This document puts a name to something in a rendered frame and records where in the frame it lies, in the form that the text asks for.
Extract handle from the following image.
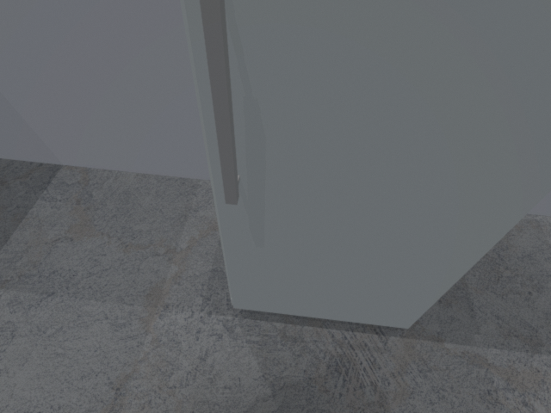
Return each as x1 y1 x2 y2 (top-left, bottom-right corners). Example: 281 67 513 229
200 0 240 205

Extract fridge door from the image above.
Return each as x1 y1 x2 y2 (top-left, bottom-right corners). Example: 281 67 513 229
184 0 551 329

